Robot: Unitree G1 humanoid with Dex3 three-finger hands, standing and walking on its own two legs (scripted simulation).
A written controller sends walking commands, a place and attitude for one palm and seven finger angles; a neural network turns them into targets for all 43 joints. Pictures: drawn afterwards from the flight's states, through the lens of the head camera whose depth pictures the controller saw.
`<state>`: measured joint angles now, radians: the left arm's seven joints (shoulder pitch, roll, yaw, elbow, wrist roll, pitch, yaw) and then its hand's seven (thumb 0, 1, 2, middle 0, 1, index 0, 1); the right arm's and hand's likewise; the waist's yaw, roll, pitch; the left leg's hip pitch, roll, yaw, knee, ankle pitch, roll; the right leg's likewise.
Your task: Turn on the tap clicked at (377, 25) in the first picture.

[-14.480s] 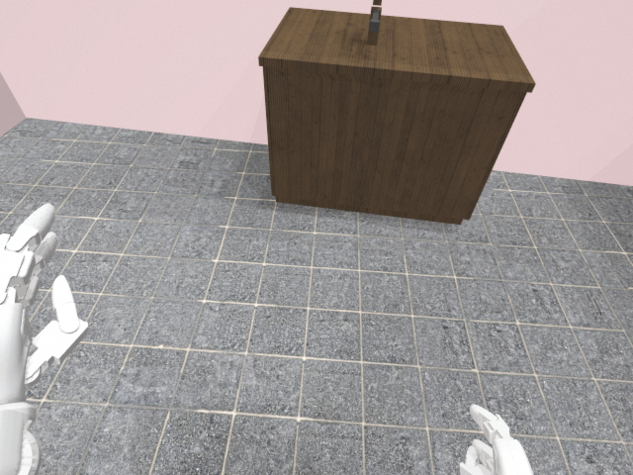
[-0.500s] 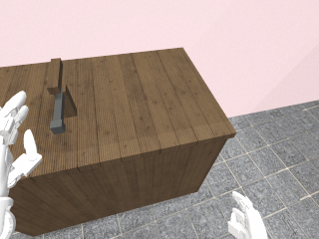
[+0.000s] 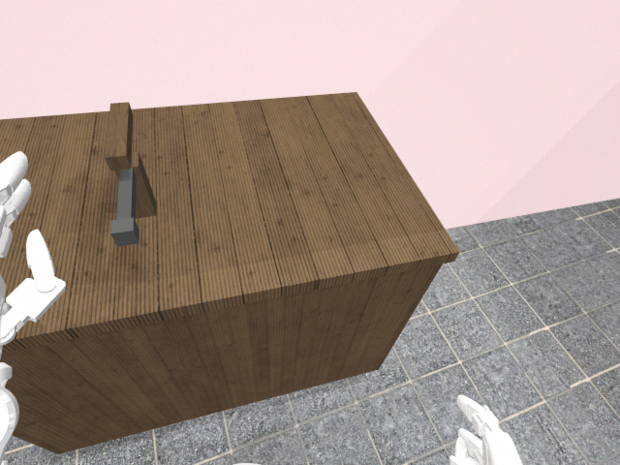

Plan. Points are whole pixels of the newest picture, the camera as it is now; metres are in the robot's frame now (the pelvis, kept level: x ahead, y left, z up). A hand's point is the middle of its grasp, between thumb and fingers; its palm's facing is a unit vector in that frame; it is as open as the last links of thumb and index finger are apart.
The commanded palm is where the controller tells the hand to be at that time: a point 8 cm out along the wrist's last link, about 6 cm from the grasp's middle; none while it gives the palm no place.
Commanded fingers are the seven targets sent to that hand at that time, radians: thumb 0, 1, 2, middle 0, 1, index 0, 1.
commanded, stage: look again from close up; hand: left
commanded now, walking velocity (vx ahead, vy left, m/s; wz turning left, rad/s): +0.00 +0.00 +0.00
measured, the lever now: (125, 232) +0.38 +0.30 +0.06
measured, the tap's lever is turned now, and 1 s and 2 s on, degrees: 0 0 0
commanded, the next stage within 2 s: come to a stop and stand still in 0.30 s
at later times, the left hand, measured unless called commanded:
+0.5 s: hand (82, 276) +0.24 +0.25 +0.16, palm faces +0.39 -0.84 -0.37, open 7.4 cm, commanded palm +0.18 +0.28 +0.18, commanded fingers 0.00 0.90 0.90 -0.20 -0.30 -0.20 -0.30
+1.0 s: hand (71, 289) +0.23 +0.26 +0.16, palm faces +0.39 -0.83 -0.39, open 7.4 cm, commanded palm +0.17 +0.28 +0.18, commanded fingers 0.00 0.90 0.90 -0.20 -0.30 -0.20 -0.30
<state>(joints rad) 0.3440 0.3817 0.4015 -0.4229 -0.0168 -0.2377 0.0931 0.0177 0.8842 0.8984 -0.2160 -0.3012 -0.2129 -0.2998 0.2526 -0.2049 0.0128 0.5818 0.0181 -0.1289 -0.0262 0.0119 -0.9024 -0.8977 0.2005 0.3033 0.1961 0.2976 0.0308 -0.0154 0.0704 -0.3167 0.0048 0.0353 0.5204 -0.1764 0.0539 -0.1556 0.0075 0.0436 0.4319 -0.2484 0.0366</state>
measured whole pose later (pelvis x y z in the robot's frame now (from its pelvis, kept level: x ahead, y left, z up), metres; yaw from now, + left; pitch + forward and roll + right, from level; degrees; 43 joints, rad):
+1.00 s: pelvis +0.01 +0.00 +0.00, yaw +0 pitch -1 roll -2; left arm 0.39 0.39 0.39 -0.40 -0.03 -0.25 0.08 0.02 0.88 0.90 -0.22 -0.30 -0.21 -0.30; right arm 0.24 -0.20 0.00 0.59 0.01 -0.13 -0.04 0.01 -0.90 -0.90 0.20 0.30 0.20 0.30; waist 0.03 -0.02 0.06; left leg -0.31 0.00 0.03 0.49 -0.17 0.05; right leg -0.15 0.00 0.04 0.41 -0.25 0.04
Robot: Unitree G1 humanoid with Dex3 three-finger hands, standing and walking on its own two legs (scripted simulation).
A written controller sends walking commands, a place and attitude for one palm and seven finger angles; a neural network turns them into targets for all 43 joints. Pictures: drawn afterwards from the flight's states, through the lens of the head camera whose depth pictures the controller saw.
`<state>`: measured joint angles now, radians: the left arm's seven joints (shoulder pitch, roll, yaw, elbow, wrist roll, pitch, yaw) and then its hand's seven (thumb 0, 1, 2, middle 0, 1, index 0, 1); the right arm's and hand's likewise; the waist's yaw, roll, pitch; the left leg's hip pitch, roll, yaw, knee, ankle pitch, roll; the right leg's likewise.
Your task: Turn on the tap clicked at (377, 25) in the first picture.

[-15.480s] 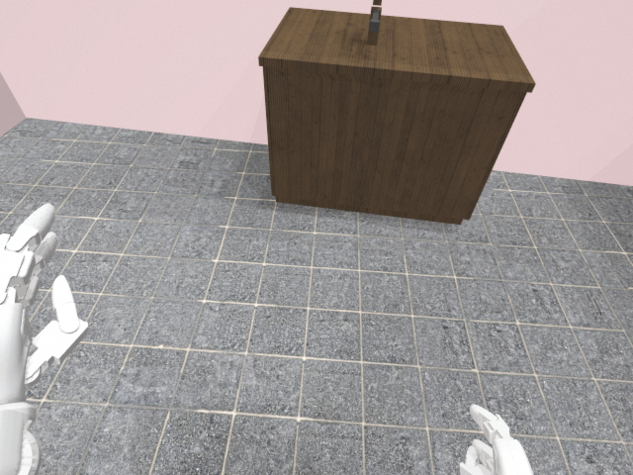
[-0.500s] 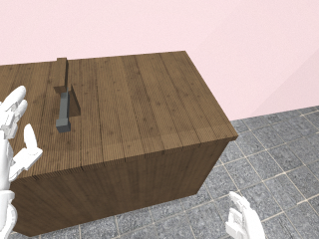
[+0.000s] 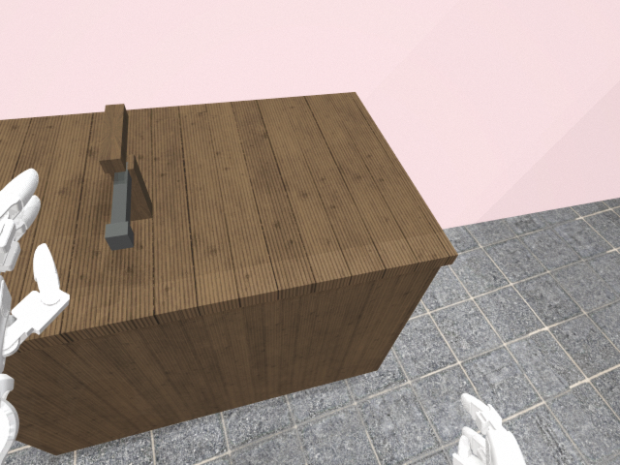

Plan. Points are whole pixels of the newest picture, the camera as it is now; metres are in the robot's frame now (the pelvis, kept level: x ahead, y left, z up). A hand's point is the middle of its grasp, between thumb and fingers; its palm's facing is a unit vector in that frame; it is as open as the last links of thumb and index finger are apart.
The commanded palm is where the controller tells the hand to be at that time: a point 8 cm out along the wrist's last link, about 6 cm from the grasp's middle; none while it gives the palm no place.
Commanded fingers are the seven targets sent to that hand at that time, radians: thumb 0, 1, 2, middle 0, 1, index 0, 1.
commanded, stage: come to a stop and stand still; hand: left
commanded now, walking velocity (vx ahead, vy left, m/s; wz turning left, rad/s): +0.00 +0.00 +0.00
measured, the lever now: (119, 235) +0.37 +0.30 +0.05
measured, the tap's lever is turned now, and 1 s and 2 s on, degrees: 0 0 0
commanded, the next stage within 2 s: look again from close up in 0.32 s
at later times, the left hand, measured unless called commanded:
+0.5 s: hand (69, 286) +0.23 +0.26 +0.16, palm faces +0.39 -0.84 -0.36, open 7.4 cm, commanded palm +0.17 +0.29 +0.18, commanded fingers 0.00 0.90 0.90 -0.20 -0.30 -0.20 -0.30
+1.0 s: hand (55, 260) +0.25 +0.27 +0.18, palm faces +0.39 -0.85 -0.35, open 7.4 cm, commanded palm +0.17 +0.28 +0.17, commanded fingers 0.00 0.90 0.90 -0.20 -0.30 -0.20 -0.30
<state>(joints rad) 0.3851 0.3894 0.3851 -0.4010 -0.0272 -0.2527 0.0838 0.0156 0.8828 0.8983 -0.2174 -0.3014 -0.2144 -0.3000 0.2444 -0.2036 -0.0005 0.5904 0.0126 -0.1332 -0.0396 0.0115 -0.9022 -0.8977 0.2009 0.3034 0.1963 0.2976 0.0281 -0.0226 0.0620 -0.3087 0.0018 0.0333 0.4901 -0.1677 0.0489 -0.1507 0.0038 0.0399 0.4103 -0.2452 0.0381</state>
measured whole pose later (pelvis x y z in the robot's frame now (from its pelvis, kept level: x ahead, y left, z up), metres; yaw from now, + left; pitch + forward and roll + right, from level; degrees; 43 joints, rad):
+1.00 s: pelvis +0.00 -0.01 +0.00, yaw +0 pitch -1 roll +0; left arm 0.19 0.44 0.44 -0.34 -0.12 0.01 -0.02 0.01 0.89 0.90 -0.21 -0.30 -0.20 -0.30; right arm 0.18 -0.22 0.05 0.62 0.00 -0.13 0.01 0.01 -0.90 -0.90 0.20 0.30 0.20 0.30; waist 0.05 0.00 0.02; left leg -0.31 -0.01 0.04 0.51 -0.18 0.03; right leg -0.19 -0.02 -0.01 0.51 -0.30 0.02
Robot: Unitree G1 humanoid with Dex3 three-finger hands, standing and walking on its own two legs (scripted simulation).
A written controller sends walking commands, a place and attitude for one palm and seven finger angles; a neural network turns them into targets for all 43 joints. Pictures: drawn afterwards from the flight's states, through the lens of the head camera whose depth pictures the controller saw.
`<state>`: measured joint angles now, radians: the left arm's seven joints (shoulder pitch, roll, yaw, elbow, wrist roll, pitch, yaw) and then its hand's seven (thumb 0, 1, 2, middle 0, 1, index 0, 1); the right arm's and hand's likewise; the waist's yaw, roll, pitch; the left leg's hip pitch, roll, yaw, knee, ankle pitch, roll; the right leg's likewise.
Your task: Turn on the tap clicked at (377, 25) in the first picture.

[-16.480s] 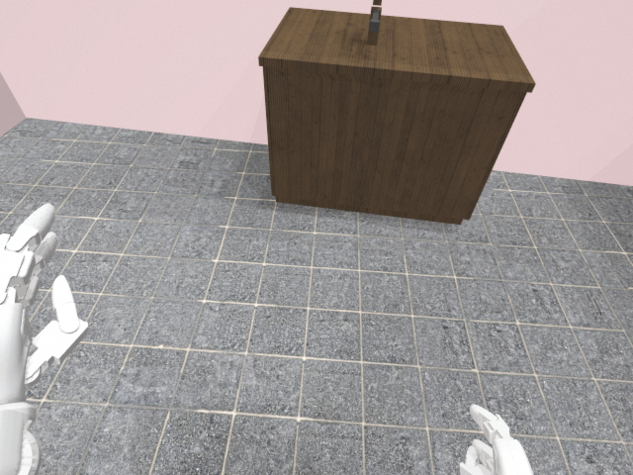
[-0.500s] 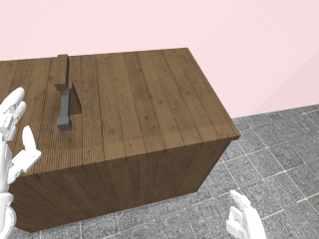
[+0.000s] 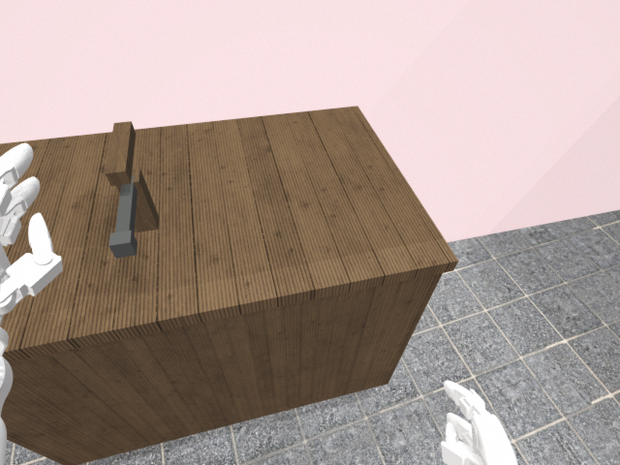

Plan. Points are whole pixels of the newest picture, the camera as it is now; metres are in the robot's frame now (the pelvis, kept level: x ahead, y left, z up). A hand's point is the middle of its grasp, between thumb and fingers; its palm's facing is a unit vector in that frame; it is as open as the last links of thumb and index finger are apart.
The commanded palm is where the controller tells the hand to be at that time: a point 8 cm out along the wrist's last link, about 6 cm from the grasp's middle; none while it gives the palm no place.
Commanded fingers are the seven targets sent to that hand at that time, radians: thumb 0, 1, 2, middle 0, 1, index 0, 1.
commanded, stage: turn the palm inward beside the body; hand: left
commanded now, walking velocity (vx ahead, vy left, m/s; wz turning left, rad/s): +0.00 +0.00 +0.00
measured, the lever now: (123, 244) +0.37 +0.31 +0.06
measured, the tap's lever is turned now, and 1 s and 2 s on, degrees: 0 0 0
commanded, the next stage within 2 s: none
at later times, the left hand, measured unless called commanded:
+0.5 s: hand (124, 317) +0.21 +0.21 +0.15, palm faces +0.42 -0.84 -0.33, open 7.4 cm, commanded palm +0.15 +0.26 +0.16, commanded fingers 0.00 0.90 0.90 -0.20 -0.30 -0.20 -0.30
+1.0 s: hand (129, 328) +0.21 +0.21 +0.13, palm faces +0.45 -0.86 -0.22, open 7.4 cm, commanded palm +0.16 +0.25 +0.14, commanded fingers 0.00 0.90 0.90 -0.20 -0.30 -0.20 -0.30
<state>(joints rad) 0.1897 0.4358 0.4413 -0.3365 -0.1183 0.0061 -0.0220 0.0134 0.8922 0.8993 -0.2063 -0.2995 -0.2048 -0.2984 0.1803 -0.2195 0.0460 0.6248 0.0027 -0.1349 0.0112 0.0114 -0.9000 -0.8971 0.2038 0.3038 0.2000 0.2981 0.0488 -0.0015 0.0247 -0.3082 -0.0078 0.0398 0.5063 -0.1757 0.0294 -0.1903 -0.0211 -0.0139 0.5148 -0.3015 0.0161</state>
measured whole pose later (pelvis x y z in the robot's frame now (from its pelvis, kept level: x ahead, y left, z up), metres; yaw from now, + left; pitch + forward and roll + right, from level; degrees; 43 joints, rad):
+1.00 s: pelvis +0.03 -0.04 -0.02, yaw +2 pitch +3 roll +0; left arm 0.50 0.28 0.30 -0.44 -0.19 -0.07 0.09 0.02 0.89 0.90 -0.21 -0.30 -0.21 -0.30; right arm 0.21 -0.23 0.02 0.63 0.01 -0.26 -0.08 0.01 -0.90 -0.90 0.20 0.30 0.20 0.30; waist 0.08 0.04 -0.08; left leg -0.46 -0.01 -0.07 0.73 -0.32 -0.02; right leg -0.31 0.02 -0.07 0.72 -0.45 -0.04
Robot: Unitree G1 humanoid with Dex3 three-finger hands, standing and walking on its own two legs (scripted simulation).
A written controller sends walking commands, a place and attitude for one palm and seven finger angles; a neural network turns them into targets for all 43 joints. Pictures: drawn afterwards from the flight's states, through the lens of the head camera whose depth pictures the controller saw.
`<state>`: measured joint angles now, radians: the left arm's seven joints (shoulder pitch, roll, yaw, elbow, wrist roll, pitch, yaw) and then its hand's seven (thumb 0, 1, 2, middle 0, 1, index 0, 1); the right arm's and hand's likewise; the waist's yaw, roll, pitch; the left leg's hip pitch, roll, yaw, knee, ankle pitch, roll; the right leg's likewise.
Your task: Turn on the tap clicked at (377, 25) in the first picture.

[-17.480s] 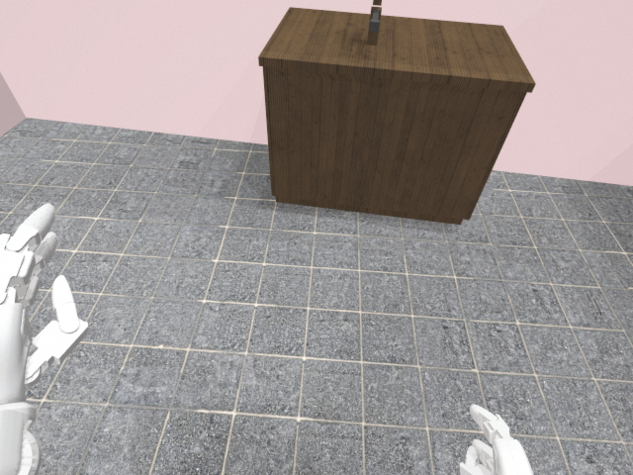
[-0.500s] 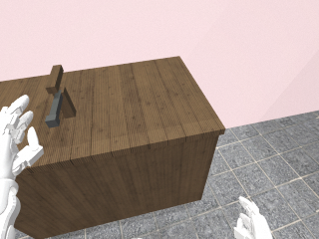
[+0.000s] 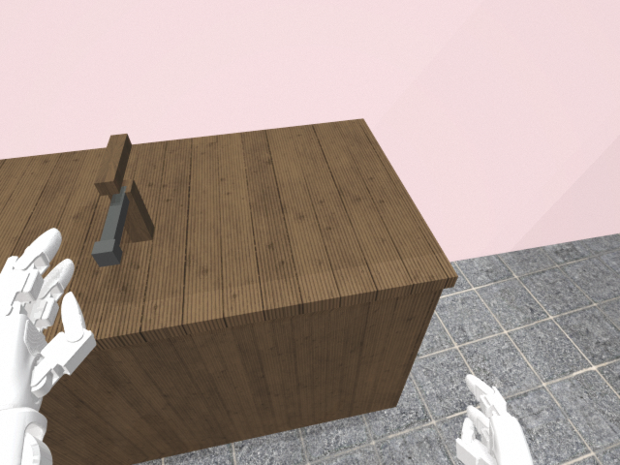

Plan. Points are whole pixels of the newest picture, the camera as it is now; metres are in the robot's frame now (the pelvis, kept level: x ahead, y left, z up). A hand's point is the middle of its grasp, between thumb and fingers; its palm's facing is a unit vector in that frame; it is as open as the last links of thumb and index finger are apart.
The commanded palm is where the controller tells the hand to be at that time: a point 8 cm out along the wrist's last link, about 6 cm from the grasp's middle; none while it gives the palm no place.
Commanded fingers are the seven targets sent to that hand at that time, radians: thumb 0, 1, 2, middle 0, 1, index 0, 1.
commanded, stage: turn the palm inward beside the body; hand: left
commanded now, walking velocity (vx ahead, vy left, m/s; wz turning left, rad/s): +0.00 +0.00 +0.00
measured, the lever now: (107, 253) +0.35 +0.34 +0.08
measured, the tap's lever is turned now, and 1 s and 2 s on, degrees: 0 0 0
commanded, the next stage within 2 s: reach beside the lever's end, fingers flat in 1.02 s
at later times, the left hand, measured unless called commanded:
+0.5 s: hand (90, 376) +0.16 +0.23 +0.14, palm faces +0.45 -0.88 -0.14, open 7.4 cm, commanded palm +0.10 +0.27 +0.15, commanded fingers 0.00 0.90 0.90 -0.20 -0.30 -0.20 -0.30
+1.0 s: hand (102, 367) +0.17 +0.22 +0.14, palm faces +0.47 -0.87 -0.12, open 7.4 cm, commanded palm +0.11 +0.26 +0.15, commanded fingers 0.00 0.90 0.90 -0.20 -0.30 -0.20 -0.30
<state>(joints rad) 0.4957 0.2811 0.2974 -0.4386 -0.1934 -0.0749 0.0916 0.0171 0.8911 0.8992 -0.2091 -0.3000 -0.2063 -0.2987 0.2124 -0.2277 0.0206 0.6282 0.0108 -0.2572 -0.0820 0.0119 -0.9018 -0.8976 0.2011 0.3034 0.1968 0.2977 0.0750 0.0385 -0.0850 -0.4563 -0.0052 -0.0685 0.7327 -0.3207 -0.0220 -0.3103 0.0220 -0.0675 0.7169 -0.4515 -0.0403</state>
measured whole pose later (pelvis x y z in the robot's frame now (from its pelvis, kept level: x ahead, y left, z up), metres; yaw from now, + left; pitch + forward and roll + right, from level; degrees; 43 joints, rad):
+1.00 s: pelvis -0.01 -0.01 +0.00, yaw +1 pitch +1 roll -1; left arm 0.54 0.22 0.22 -0.49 -0.23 0.03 0.17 0.02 0.90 0.90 -0.20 -0.30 -0.20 -0.30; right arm 0.22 -0.24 0.05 0.62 0.01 -0.28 -0.09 0.01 -0.90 -0.90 0.20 0.30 0.20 0.30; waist 0.07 0.06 -0.09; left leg -0.45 0.00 -0.09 0.74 -0.31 -0.03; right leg -0.30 0.03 -0.09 0.72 -0.44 -0.06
